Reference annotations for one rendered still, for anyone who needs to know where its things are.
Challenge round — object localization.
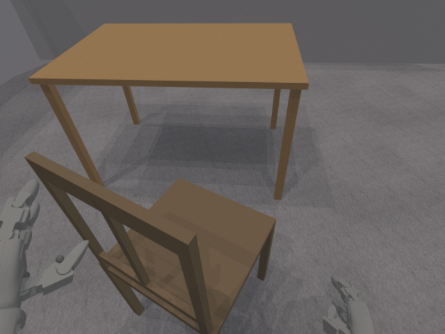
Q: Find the robot left hand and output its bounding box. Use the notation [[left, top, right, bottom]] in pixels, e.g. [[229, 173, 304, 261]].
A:
[[0, 178, 89, 308]]

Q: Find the left robot forearm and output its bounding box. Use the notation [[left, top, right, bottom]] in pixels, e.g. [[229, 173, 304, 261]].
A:
[[0, 307, 26, 334]]

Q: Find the robot right hand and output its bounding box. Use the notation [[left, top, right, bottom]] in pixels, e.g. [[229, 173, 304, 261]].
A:
[[323, 274, 377, 334]]

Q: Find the table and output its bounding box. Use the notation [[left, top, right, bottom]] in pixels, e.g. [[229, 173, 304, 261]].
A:
[[29, 23, 309, 200]]

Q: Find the chair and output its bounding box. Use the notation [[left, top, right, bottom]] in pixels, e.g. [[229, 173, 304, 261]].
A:
[[24, 151, 276, 334]]

